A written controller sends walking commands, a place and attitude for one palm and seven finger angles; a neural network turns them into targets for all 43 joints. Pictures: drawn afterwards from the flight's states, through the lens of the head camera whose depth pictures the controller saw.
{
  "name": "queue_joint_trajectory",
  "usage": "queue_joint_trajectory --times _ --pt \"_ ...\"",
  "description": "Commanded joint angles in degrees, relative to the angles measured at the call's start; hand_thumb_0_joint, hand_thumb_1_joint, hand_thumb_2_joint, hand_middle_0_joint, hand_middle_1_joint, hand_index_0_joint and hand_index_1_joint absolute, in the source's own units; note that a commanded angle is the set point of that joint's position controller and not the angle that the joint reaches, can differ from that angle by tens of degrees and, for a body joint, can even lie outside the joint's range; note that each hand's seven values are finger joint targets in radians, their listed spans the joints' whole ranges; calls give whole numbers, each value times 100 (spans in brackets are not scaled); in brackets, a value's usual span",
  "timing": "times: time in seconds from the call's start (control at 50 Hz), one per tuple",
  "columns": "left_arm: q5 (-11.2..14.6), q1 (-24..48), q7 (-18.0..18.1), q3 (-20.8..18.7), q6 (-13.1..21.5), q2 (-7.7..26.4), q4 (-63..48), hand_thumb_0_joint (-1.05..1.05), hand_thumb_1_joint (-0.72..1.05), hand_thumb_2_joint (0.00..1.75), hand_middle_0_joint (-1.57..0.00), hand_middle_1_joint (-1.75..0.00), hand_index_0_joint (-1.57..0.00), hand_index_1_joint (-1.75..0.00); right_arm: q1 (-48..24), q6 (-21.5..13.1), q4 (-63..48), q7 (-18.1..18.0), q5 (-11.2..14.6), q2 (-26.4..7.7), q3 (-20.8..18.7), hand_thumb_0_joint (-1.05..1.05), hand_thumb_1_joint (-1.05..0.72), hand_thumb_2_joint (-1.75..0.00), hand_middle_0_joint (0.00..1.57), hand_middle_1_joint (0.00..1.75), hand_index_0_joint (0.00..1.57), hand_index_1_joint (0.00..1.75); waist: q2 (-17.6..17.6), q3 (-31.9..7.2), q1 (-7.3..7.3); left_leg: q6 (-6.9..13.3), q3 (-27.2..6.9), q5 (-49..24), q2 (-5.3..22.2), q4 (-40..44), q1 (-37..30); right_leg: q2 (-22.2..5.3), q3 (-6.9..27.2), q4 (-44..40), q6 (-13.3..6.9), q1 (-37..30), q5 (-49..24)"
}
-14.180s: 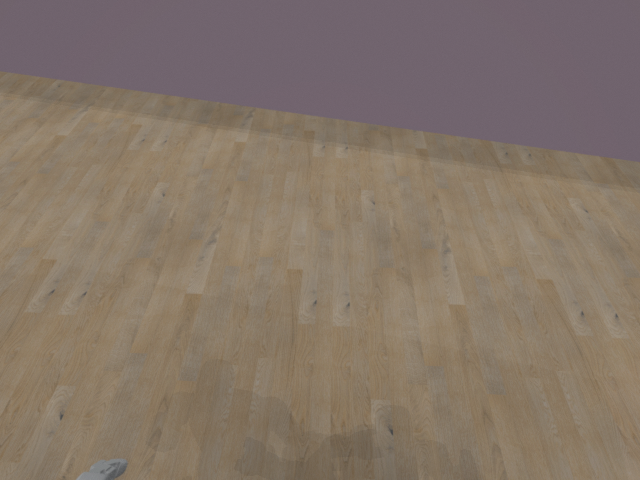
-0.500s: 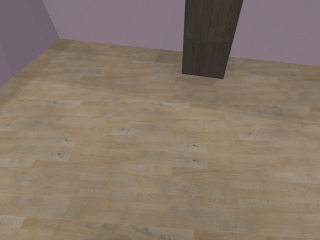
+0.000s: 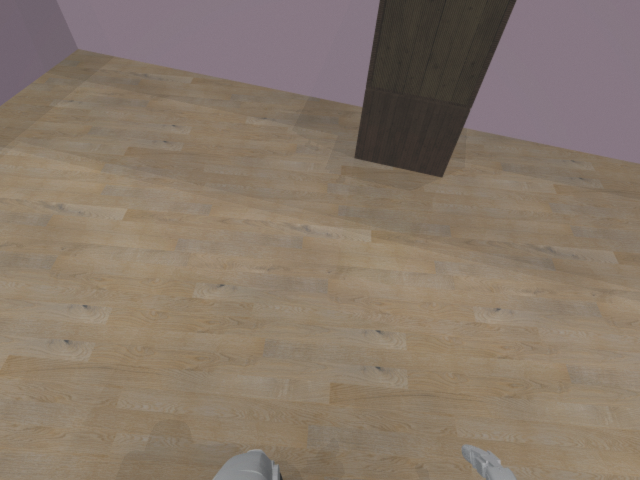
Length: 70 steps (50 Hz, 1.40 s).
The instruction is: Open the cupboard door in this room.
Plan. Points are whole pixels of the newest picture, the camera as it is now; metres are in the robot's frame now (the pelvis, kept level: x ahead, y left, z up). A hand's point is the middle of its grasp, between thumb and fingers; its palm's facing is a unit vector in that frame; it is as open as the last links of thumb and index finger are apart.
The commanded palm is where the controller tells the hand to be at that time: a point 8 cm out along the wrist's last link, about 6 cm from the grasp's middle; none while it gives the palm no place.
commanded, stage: stand and wait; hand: left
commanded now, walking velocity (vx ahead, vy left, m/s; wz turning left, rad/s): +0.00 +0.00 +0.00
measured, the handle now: out of the picture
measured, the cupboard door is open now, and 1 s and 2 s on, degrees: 0 0 0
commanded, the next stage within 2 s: turn or walk to find it in 0.04 s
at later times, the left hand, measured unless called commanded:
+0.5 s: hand (215, 449) +0.16 +0.16 -0.13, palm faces +0.16 -0.96 -0.23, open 7.3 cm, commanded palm none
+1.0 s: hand (207, 430) +0.19 +0.18 -0.16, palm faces +0.06 -0.98 -0.18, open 7.3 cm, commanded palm none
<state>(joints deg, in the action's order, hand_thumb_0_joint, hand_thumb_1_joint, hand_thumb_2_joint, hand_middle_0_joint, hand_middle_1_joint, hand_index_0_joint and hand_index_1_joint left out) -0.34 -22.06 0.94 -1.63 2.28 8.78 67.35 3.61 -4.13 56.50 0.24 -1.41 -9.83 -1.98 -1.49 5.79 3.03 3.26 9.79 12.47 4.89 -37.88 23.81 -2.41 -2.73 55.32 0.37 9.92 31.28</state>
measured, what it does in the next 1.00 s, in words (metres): walks ahead: right foot, then left foot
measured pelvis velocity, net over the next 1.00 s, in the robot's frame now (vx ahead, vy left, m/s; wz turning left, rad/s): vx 0.18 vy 0.00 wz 0.03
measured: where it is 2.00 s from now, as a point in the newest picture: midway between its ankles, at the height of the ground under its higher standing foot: (322, 444)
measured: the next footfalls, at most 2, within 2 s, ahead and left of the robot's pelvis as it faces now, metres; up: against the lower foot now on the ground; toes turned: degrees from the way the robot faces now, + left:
right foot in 0.32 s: +0.16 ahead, -0.12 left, +0.00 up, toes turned -3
left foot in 0.70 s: +0.10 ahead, +0.13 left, +0.00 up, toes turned +15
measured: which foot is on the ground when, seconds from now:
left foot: down 0.00-0.34, up 0.36-0.68, down 0.70-1.00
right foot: up 0.00-0.30, down 0.32-0.72, up 0.74-1.00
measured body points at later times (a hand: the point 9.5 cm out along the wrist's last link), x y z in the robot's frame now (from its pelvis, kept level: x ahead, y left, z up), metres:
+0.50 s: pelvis +0.09 -0.03 +0.02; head +0.10 -0.05 +0.47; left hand +0.15 +0.21 -0.11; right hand +0.11 -0.25 -0.15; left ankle +0.05 +0.11 -0.66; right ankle +0.12 -0.11 -0.72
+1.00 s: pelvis +0.18 +0.00 +0.02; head +0.21 +0.00 +0.47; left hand +0.19 +0.23 -0.14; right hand +0.12 -0.22 -0.14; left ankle +0.06 +0.11 -0.72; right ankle +0.26 -0.13 -0.68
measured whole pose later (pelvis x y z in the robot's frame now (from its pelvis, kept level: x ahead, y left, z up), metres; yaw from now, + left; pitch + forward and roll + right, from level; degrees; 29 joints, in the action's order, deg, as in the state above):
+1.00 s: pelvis +0.18 +0.00 +0.02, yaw +2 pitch +0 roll +0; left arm -1.2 -13.8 -1.1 -3.1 -0.7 9.9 62.7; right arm 22.5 -2.7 65.2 -1.5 -1.5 -7.3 -2.3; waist -0.1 3.7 -0.5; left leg -2.3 12.7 20.7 4.6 -20.3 -1.6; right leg -6.4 -6.1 47.1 1.0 29.4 15.2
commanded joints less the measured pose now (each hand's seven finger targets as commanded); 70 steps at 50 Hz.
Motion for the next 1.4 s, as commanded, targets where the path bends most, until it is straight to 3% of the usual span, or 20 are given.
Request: queue_joint_trajectory --times 0.0,0.06,0.26,0.28,0.32,0.34,0.42,0.54,0.64,0.7,0.72,0.8,0.96,1.02,1.04,1.06,1.08,1.18,1.32,1.38 --pt "-25 439 -32 -80 112 367 -583 0 90 90 -20 -30 -20 -30 1498 20 333 -142 17 -785 -121 0 -90 -90 20 30 20 30 773 -570 -557 645 -1708 -3524 1814 1788 -1819 -435 201 1587 51 2065 -354" --pt "-44 100 -32 -36 -76 97 -494 0 90 90 -20 -30 -20 -30 1185 -6 342 -146 48 -585 -42 0 -90 -90 20 30 20 30 908 -797 -254 432 -933 -3478 1222 1945 -1160 -427 -8 432 166 1232 -778" --pt "-47 514 43 -100 -199 460 -886 0 90 90 -20 -30 -20 -30 1046 312 304 -113 35 -767 -202 0 -90 -90 20 30 20 30 771 -569 -43 285 -1518 -1270 815 1545 -513 -189 -337 -2557 268 -27 -1993" --pt "-64 425 66 -137 -160 659 -886 0 90 90 -20 -30 -20 -30 1088 328 289 -91 61 -634 -189 0 -90 -90 20 30 20 30 337 -582 17 32 -1370 -671 549 1148 -191 -457 -53 -3117 206 -492 -2267" --pt "-82 371 89 -289 -78 1378 -1014 0 90 90 -20 -30 -20 -30 1120 448 84 -67 83 -316 -159 0 -90 -90 20 30 20 30 -1596 -531 30 -515 -614 1997 -327 -781 561 -2451 1768 -4124 -743 -369 -2792" --pt "-52 578 94 -271 -69 1304 -1105 0 90 90 -20 -30 -20 -30 1140 543 111 -81 53 -515 -202 0 -90 -90 20 30 20 30 -1352 -438 -14 -488 -1030 2049 -147 -1447 354 -2445 1709 -4242 -958 202 -2528" --pt "-58 1142 112 -138 -69 837 -1203 0 90 90 -20 -30 -20 -30 1581 587 411 -60 67 -214 -156 0 -90 -90 20 30 20 30 -517 -404 -379 -553 -965 1226 -101 -2015 128 -1626 341 -3828 -747 229 -3563" --pt "-112 388 -2 -193 0 867 -732 0 90 90 -20 -30 -20 -30 1178 410 270 -13 -9 -159 -111 0 -90 -90 20 30 20 30 -915 -305 -19 -563 -422 1297 -49 -521 -54 -1455 823 -4311 -889 -62 -1402" --pt "-46 526 -48 -249 -47 920 -615 0 90 90 -20 -30 -20 -30 1572 252 385 -32 16 -233 -80 0 -90 -90 20 30 20 30 -556 -482 -336 -507 -42 583 -125 1313 -1541 -1044 672 -3909 -662 513 -621" --pt "-32 1055 -172 -137 -49 369 -969 0 90 90 -20 -30 -20 -30 2539 206 604 -131 -21 -1128 -260 0 -90 -90 20 30 20 30 1756 -166 -879 247 -2407 1868 1840 2856 -2727 39 -559 -1278 -80 2639 -302" --pt "-97 1366 -164 -172 -105 466 -1076 0 90 90 -20 -30 -20 -30 2450 197 625 -138 -49 -1125 -265 0 -90 -90 20 30 20 30 1902 200 -896 462 -2605 2067 2108 3143 -2355 -161 -224 -413 -85 2921 -117" --pt "-110 1041 -273 -222 -113 424 -831 0 90 90 -20 -30 -20 -30 1944 68 506 -176 -17 -682 -138 0 -90 -90 20 30 20 30 853 455 -483 361 -1293 236 1591 2927 -2118 -462 41 552 0 2984 -1234" --pt "-85 1180 -237 -126 -126 151 -947 0 90 90 -20 -30 -20 -30 2080 57 712 -212 -15 -689 -196 0 -90 -90 20 30 20 30 1008 168 -400 274 -114 -2710 1197 2010 -2129 -202 -601 -1514 14 1800 -1748" --pt "-103 -12 -171 -191 -34 445 -564 0 90 90 -20 -30 -20 -30 1905 110 747 -206 59 -735 -211 0 -90 -90 20 30 20 30 768 -441 183 -49 38 -3079 945 634 -1687 46 -749 -2480 -89 -100 -2746" --pt "-127 -622 -112 -270 50 839 -379 0 90 90 -20 -30 -20 -30 1953 92 736 -165 95 -554 -191 0 -90 -90 20 30 20 30 118 -941 435 -262 141 -2030 666 -436 -1034 -453 -234 -2596 -207 -1241 -3834" --pt "-132 -1029 -34 -383 110 1396 -254 0 90 90 -20 -30 -20 -30 2214 88 619 -138 159 -150 -132 0 -90 -90 20 30 20 30 -1394 -1523 422 -458 169 1279 -130 -2055 38 -1956 1654 -2828 -824 -2175 -5792" --pt "7 -883 -14 -341 119 1480 -285 0 90 90 -20 -30 -20 -30 2170 228 556 -192 204 -219 -116 0 -90 -90 20 30 20 30 -1289 -1687 295 -465 -608 2455 -121 -2790 -158 -2387 2024 -3373 -1243 -1520 -5903" --pt "-82 1245 94 -155 -36 825 -860 0 90 90 -20 -30 -20 -30 2046 425 683 -158 79 35 -18 0 -90 -90 20 30 20 30 -444 -641 -375 -504 -773 1568 240 -1732 -613 -1610 646 -3953 -909 732 -2978" --pt "-4 1451 68 -83 -146 718 -836 0 90 90 -20 -30 -20 -30 2221 366 685 -130 65 2 70 0 -90 -90 20 30 20 30 -312 -474 -534 -553 -461 4 99 979 -1673 -984 211 -3813 -545 1211 -1030" --pt "15 1095 16 -40 -237 394 -843 0 90 90 -20 -30 -20 -30 1641 293 477 -165 20 -524 24 0 -90 -90 20 30 20 30 999 134 -244 -167 -1702 1166 898 2547 -319 -230 -205 -3197 14 588 -1350"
